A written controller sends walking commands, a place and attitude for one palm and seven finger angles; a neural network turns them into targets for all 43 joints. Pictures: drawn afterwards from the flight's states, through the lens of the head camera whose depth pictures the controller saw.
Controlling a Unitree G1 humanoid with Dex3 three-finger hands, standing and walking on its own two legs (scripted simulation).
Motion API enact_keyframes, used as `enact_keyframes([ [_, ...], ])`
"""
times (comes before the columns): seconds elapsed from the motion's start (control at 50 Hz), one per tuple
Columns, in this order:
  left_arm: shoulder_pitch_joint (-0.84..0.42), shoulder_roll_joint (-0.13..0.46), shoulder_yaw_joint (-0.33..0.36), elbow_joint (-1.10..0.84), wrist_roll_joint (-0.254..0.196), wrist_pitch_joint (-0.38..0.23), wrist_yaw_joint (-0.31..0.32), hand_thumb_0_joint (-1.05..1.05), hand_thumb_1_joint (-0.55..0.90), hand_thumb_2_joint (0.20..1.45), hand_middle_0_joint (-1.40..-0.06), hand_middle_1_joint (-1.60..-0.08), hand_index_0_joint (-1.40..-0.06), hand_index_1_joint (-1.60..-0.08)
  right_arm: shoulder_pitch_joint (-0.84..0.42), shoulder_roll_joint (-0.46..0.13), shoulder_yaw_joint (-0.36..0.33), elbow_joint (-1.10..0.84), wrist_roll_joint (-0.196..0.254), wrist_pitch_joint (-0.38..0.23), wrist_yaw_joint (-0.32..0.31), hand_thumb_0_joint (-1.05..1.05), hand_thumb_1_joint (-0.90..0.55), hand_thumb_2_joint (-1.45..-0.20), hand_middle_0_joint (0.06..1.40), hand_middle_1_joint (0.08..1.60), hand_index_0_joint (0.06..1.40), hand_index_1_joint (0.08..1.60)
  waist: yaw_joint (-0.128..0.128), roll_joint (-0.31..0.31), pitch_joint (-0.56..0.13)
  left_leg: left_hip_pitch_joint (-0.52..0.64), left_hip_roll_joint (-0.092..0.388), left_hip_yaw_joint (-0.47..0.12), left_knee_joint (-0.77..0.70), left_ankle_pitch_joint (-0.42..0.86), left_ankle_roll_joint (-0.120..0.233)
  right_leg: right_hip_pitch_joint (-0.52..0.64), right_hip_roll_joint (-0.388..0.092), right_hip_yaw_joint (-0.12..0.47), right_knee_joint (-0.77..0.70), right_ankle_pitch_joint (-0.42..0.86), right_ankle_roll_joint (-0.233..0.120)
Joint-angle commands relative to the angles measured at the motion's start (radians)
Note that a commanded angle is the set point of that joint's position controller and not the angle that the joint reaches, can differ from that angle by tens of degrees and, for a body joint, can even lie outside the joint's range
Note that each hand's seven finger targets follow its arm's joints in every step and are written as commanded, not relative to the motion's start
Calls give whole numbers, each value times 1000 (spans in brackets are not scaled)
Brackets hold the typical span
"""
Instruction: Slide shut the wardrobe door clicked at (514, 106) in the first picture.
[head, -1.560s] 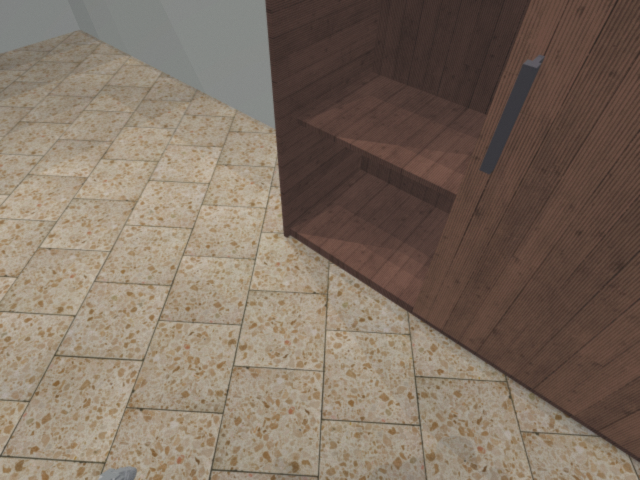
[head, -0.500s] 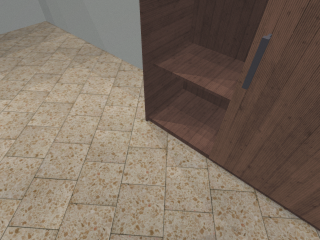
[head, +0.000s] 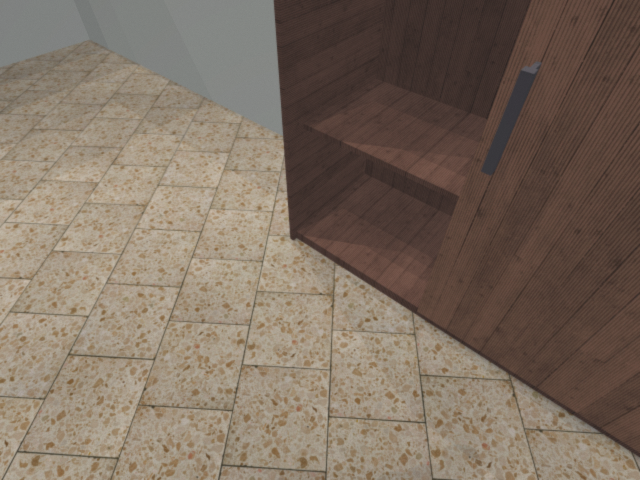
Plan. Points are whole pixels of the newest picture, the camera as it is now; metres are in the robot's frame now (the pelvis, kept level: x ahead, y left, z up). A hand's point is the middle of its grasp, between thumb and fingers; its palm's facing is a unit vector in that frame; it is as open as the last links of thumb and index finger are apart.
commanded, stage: walk to a spot facing it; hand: right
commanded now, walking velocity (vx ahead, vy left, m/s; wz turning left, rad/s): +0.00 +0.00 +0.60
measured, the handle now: (510, 121) +0.75 -0.34 +0.07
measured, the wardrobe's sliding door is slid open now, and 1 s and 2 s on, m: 0.60 0.60 0.60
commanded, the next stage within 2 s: none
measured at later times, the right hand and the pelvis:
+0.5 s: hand out of the picture +0.05 -0.16 -0.17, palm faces -0.15 +0.95 -0.27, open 7.4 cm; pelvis -0.02 +0.03 -0.02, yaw +13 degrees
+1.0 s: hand out of the picture +0.15 -0.22 -0.19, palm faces -0.39 +0.90 -0.17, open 7.4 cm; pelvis +0.03 -0.04 -0.01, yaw +30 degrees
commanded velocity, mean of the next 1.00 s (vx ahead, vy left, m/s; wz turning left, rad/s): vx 0.13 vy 0.00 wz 0.60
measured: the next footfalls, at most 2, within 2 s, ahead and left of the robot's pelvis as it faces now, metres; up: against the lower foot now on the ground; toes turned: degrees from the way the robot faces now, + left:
right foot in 0.94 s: +0.09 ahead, -0.09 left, +0.00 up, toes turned +26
left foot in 1.60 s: +0.14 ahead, +0.06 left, +0.00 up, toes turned +59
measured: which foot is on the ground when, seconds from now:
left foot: down 0.00-0.94, up 0.96-1.00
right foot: down 0.00-0.36, up 0.38-0.92, down 0.94-1.00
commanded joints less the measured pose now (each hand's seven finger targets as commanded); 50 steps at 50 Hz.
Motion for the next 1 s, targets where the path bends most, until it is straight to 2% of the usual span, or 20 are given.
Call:
enact_keyframes([
  [0.0, -28, 187, 36, -64, 3, -22, 14, 0, 900, 900, -200, -300, -200, -300, -37, -179, -45, -66, -2, -16, -10, 0, -900, -900, 200, 300, 200, 300, 9, -16, -58, -25, 107, -111, -49, 134, 27, 40, -117, 77, -41, 112, -25],
  [0.04, 15, 100, 25, -62, 4, -7, 19, 0, 900, 900, -200, -300, -200, -300, 7, -103, -35, -64, -1, 7, -15, 0, -900, -900, 200, 300, 200, 300, 12, -22, -53, -62, 102, -116, -4, 185, 17, 43, -122, 42, 0, 125, -13],
  [0.16, 25, 137, 65, -137, 7, 18, 30, 0, 900, 900, -200, -300, -200, -300, 42, -93, -60, -134, -9, 40, -3, 0, -900, -900, 200, 300, 200, 300, 7, -71, -23, -196, 34, -95, 179, 141, 6, 20, -206, 53, 18, 75, -53],
  [0.26, -16, 137, 90, -195, 10, 12, 28, 0, 900, 900, -200, -300, -200, -300, 91, -43, -80, -180, -10, 55, 9, 0, -900, -900, 200, 300, 200, 300, -14, -203, -31, -211, 30, -7, 487, -287, -14, -56, -364, 72, 2, 224, -167],
  [0.3, -64, 126, 96, -217, 13, 16, 27, 0, 900, 900, -200, -300, -200, -300, 174, -33, -90, -171, -11, 46, 14, 0, -900, -900, 200, 300, 200, 300, -63, -156, -40, -107, 49, -1, 328, -180, -6, -107, -324, -15, 153, 224, -113],
  [0.32, -67, 109, 95, -226, 9, 24, 24, 0, 900, 900, -200, -300, -200, -300, 212, -65, -99, -164, -19, 38, 13, 0, -900, -900, 200, 300, 200, 300, -81, -20, -40, -47, 58, -42, 163, 24, -1, -180, -240, -80, 320, 108, -49],
  [0.34, -27, 21, 83, -248, 3, 32, 23, 0, 900, 900, -200, -300, -200, -300, 224, -164, -122, -173, -34, 21, -2, 0, -900, -900, 200, 300, 200, 300, -72, 353, -30, 14, 279, -427, -33, 252, 49, -381, -64, -157, 594, -286, 37],
  [0.36, -55, 17, 78, -269, 4, 38, 23, 0, 900, 900, -200, -300, -200, -300, 250, -179, -119, -174, -17, 23, -14, 0, -900, -900, 200, 300, 200, 300, -81, 329, -30, -23, 347, -533, -84, 404, 116, -410, -16, -24, 725, -410, 36],
  [0.38, -17, 32, 85, -252, 0, 46, 24, 0, 900, 900, -200, -300, -200, -300, 203, -154, -121, -189, -12, 23, -20, 0, -900, -900, 200, 300, 200, 300, -42, 256, -38, -36, 313, -468, -103, 236, 128, -399, -41, 40, 779, -330, 25],
  [0.42, -27, 39, 91, -231, 3, 43, 18, 0, 900, 900, -200, -300, -200, -300, 120, -105, -115, -213, -6, 21, -20, 0, -900, -900, 200, 300, 200, 300, -20, 159, 3, -73, 231, -421, -85, 163, 96, -415, -63, 52, 821, -210, 32],
  [0.5, -14, 14, 86, -223, 7, 43, 22, 0, 900, 900, -200, -300, -200, -300, 160, -73, -115, -213, 0, 6, -20, 0, -900, -900, 200, 300, 200, 300, -23, 71, -83, 44, 196, -359, -41, 305, 109, -424, -56, 53, 788, -143, 59],
  [0.62, -22, 17, 84, -247, 18, 40, 19, 0, 900, 900, -200, -300, -200, -300, 206, -63, -121, -203, -5, 2, -12, 0, -900, -900, 200, 300, 200, 300, -41, 97, -97, 99, 167, -427, -106, -10, 125, -462, -57, 51, 727, -135, 73],
  [0.74, -80, 20, 82, -294, 17, 13, 4, 0, 900, 900, -200, -300, -200, -300, 217, -80, -125, -207, -15, -11, 0, 0, -900, -900, 200, 300, 200, 300, -62, 116, -36, 14, 162, -522, -172, -283, 198, -416, -41, 35, 534, -193, 61],
  [0.82, -33, 2, 79, -301, 4, -7, 3, 0, 900, 900, -200, -300, -200, -300, 175, -97, -128, -228, -19, -8, 1, 0, -900, -900, 200, 300, 200, 300, -48, 143, -46, -97, 134, -519, -147, -235, 194, -221, 4, 19, 316, -232, 35],
  [0.86, 72, 2, 79, -275, 0, -16, 10, 0, 900, 900, -200, -300, -200, -300, 114, -101, -130, -246, -13, -1, 5, 0, -900, -900, 200, 300, 200, 300, 6, 144, -51, -240, 77, -477, -106, -264, 155, -5, 33, 0, 153, -148, 20],
  [0.88, 155, 21, 85, -250, -3, -23, 18, 0, 900, 900, -200, -300, -200, -300, 79, -84, -127, -258, -11, 2, 7, 0, -900, -900, 200, 300, 200, 300, 47, 106, -68, -366, 23, -429, -33, -305, 112, 177, 15, 8, 42, -117, 10],
  [0.9, 230, 90, 99, -229, 0, -31, 30, 0, 900, 900, -200, -300, -200, -300, 76, -29, -115, -273, -6, 1, 14, 0, -900, -900, 200, 300, 200, 300, 88, -84, -94, -528, -62, -318, 136, -355, 68, 351, -138, 136, -57, -239, -13],
  [0.92, 277, 183, 118, -238, 8, -30, 29, 0, 900, 900, -200, -300, -200, -300, 71, 25, -108, -292, 1, -4, 23, 0, -900, -900, 200, 300, 200, 300, 107, -343, -82, -671, -137, -148, 425, -400, 20, 352, -399, 463, -187, -484, -70],
  [0.94, 236, 185, 108, -257, 9, -29, 30, 0, 900, 900, -200, -300, -200, -300, 32, -13, -121, -311, -13, -7, 25, 0, -900, -900, 200, 300, 200, 300, 87, -252, 17, -675, -38, -96, 565, -339, -3, 181, -505, 535, -246, -543, -136],
  [0.98, 130, 68, 75, -268, 13, -42, 27, 0, 900, 900, -200, -300, -200, -300, 71, -38, -139, -258, -31, 6, 40, 0, -900, -900, 200, 300, 200, 300, 5, -125, 122, -598, 2, -82, 725, -158, -23, -1, -374, 368, -264, -419, -79],
])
